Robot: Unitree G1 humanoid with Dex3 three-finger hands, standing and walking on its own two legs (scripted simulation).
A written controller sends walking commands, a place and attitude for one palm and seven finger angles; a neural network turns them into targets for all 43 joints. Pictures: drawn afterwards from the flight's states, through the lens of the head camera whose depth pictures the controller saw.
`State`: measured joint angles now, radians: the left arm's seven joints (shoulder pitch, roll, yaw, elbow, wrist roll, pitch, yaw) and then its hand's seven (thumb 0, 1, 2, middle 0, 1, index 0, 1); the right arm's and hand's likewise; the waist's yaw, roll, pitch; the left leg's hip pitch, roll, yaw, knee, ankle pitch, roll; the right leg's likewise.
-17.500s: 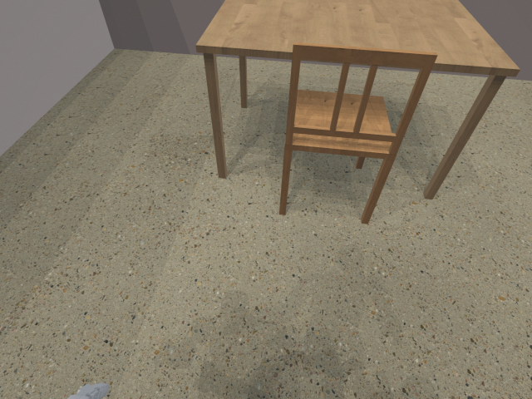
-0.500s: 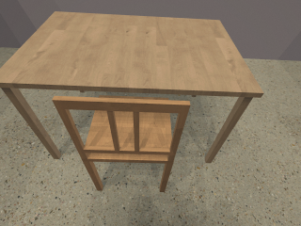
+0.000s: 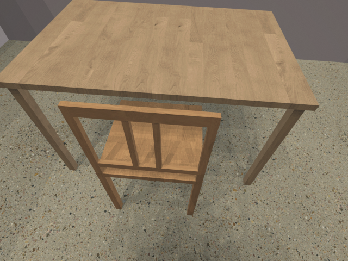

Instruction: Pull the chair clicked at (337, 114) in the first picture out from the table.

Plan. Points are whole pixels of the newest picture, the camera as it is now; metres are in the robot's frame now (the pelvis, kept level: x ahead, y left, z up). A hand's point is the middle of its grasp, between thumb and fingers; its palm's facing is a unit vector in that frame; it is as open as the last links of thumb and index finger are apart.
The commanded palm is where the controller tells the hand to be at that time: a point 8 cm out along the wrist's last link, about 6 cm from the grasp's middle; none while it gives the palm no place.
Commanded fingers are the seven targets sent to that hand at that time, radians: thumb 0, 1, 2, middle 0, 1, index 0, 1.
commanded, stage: come to a stop and stand still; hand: left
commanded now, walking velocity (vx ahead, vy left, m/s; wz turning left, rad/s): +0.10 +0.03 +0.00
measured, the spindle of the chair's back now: (131, 144) +0.47 +0.18 -0.11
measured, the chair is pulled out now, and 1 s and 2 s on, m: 0.00 0.00 0.00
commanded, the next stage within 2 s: look again from close up in 0.72 s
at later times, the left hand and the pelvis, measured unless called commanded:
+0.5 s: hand out of the picture -0.03 +0.17 -0.17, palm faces +0.02 -0.99 -0.15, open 7.3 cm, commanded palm none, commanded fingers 0.00 0.90 0.90 -0.20 -0.30 -0.20 -0.30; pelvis +0.00 +0.01 +0.01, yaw -1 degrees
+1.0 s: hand out of the picture +0.00 +0.19 -0.17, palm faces +0.00 -0.98 -0.20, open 7.3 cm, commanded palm none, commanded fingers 0.00 0.90 0.90 -0.20 -0.30 -0.20 -0.30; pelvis +0.01 +0.02 +0.00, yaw +0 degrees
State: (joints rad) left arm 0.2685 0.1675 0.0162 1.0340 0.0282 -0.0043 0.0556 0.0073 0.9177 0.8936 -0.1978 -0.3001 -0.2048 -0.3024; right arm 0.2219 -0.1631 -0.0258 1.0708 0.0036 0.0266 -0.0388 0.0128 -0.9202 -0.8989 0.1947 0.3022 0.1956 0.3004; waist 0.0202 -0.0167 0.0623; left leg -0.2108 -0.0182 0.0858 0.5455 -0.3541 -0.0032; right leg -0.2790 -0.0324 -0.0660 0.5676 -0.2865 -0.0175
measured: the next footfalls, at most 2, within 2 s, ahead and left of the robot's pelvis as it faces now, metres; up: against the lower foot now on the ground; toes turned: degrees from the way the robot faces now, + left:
none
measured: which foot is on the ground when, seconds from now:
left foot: down 0.00-1.00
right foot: down 0.00-1.00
